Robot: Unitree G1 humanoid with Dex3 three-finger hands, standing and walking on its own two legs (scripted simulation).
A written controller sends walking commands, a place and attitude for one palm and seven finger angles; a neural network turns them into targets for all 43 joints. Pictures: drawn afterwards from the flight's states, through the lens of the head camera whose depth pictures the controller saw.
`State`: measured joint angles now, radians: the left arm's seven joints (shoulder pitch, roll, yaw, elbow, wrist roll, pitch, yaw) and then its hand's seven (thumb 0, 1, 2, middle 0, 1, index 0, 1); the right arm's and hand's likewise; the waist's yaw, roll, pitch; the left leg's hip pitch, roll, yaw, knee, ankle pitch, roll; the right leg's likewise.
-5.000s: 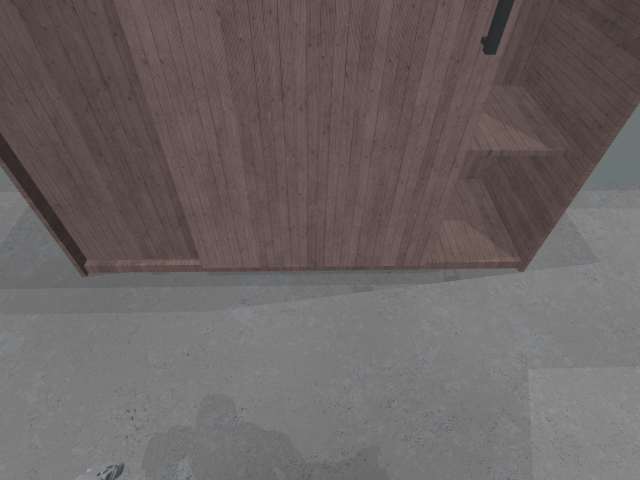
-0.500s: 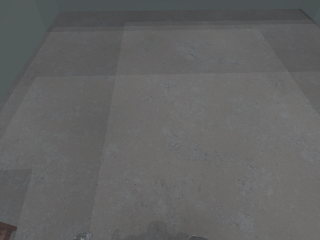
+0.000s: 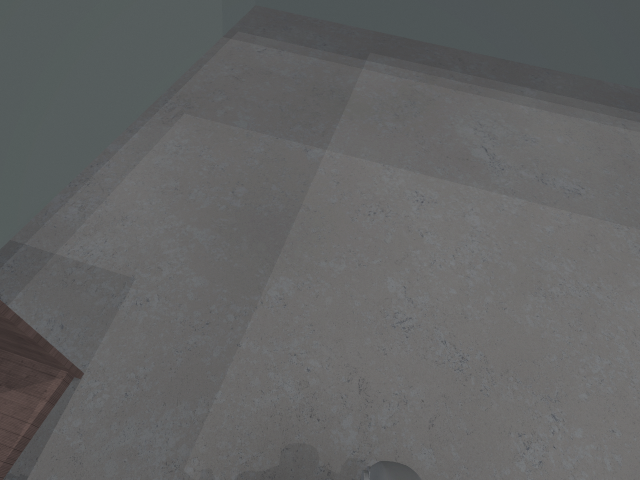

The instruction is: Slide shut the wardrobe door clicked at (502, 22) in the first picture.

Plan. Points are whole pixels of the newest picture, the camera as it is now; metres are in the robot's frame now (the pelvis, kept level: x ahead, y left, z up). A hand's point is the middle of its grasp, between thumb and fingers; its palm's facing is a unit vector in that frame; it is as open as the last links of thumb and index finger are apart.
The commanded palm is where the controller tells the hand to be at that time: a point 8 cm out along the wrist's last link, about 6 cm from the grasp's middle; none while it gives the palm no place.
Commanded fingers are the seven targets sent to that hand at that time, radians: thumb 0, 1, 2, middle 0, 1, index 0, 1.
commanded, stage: turn to face it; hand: left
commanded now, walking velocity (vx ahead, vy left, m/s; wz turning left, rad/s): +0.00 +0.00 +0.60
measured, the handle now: out of the picture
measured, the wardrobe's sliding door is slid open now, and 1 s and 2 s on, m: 0.39 0.39 0.39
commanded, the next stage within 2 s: take the last steps up to it in 1.98 s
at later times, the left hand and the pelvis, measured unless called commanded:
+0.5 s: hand out of the picture +0.00 +0.15 -0.14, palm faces +0.34 -0.90 -0.28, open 7.3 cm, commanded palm none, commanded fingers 0.00 0.90 0.90 -0.20 -0.30 -0.20 -0.30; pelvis -0.01 -0.06 +0.01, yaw +19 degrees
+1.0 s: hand out of the picture -0.06 +0.20 -0.15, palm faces +0.60 -0.74 -0.29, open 7.3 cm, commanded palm none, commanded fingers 0.00 0.90 0.90 -0.20 -0.30 -0.20 -0.30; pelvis -0.01 -0.04 +0.00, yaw +37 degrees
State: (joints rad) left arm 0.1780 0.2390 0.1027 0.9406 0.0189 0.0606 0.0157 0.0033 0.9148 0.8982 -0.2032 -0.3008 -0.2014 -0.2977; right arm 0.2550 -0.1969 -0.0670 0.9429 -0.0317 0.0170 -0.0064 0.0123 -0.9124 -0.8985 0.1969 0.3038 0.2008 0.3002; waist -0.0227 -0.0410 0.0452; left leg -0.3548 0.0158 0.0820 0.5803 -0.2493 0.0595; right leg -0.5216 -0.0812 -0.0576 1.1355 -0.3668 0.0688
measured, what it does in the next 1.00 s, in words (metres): steps on the spot, turning left: right foot, then left foot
